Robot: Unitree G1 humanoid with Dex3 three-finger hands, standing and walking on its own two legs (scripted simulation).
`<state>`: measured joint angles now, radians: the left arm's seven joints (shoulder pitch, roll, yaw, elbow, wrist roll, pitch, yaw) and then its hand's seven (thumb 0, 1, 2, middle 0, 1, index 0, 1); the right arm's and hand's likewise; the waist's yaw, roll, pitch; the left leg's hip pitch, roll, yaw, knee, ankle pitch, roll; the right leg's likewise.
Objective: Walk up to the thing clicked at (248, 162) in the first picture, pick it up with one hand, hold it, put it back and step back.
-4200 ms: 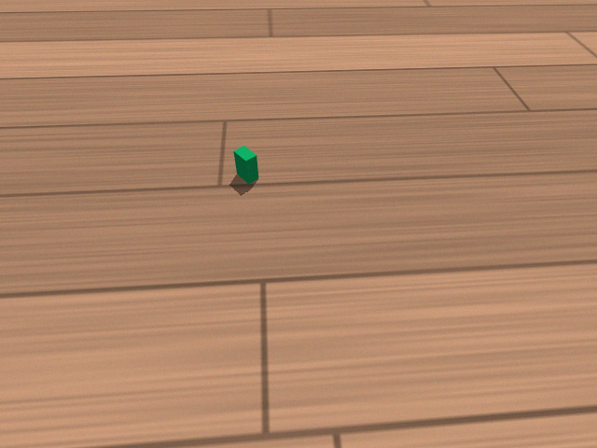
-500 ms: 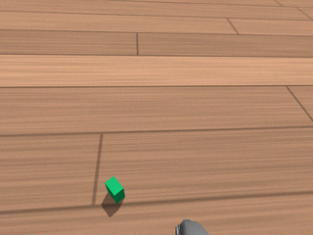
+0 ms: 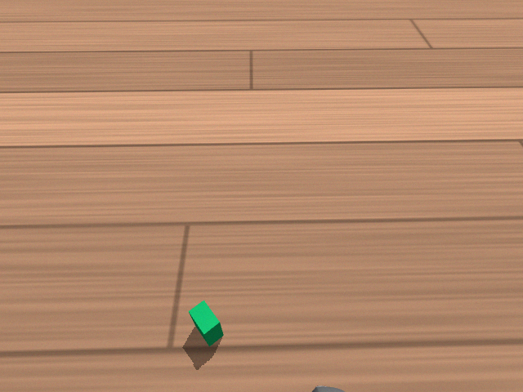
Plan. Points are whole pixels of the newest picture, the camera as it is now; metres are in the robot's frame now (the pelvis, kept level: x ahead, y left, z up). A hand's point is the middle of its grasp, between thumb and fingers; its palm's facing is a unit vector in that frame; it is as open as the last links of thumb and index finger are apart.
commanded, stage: walk up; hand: left
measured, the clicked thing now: (206, 323) +0.43 +0.20 -0.68
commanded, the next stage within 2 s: stand in 1.42 s
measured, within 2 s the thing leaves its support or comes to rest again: neither
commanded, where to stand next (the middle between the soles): +0.08 +0.01 m, yaw -1 degrees
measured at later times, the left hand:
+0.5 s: hand out of the picture +0.09 +0.27 -0.13, palm faces +0.01 -0.93 -0.36, open 7.4 cm
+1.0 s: hand out of the picture +0.12 +0.25 -0.13, palm faces -0.02 -0.94 -0.33, open 7.4 cm
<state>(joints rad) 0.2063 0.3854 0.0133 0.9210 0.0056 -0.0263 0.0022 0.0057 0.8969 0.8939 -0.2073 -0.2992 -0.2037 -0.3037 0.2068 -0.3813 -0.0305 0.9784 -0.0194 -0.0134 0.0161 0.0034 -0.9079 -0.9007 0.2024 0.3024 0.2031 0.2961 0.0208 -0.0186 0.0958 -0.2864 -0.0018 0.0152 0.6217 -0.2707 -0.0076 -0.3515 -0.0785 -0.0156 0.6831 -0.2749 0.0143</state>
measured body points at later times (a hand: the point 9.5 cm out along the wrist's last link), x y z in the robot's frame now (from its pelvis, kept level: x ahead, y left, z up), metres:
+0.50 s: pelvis +0.03 +0.01 +0.02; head +0.04 +0.00 +0.47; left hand +0.09 +0.32 -0.11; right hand +0.13 -0.29 -0.11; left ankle +0.04 +0.13 -0.72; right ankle +0.06 -0.13 -0.72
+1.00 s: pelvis +0.04 +0.00 +0.03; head +0.04 +0.00 +0.48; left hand +0.12 +0.30 -0.11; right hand +0.10 -0.31 -0.11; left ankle +0.04 +0.13 -0.72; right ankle +0.06 -0.13 -0.72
